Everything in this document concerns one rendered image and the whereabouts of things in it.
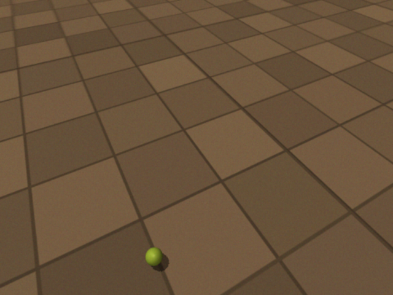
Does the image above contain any ball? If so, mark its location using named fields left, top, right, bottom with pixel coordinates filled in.
left=146, top=247, right=163, bottom=266

